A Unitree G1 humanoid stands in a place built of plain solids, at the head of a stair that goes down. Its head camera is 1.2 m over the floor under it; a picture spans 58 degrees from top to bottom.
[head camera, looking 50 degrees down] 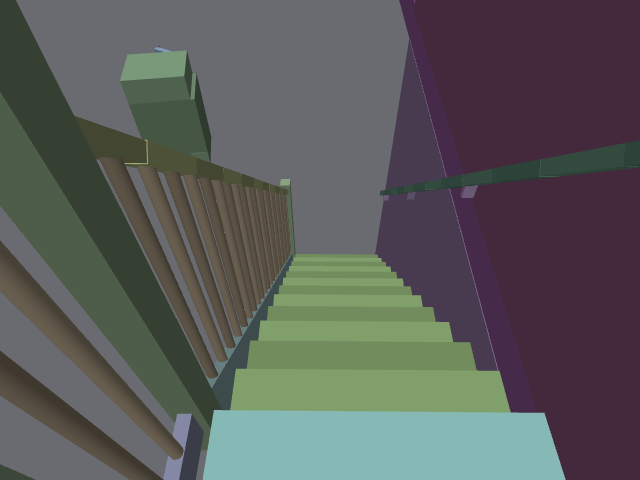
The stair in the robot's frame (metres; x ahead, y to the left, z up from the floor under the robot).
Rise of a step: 0.21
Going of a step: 0.21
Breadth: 0.90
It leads straight ahead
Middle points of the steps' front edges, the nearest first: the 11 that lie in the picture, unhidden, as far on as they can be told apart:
0.40 -0.16 0.00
0.61 -0.16 -0.21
0.82 -0.16 -0.42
1.03 -0.17 -0.63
1.24 -0.17 -0.84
1.45 -0.17 -1.05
1.66 -0.17 -1.26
1.87 -0.17 -1.47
2.08 -0.17 -1.68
2.29 -0.18 -1.89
2.50 -0.18 -2.10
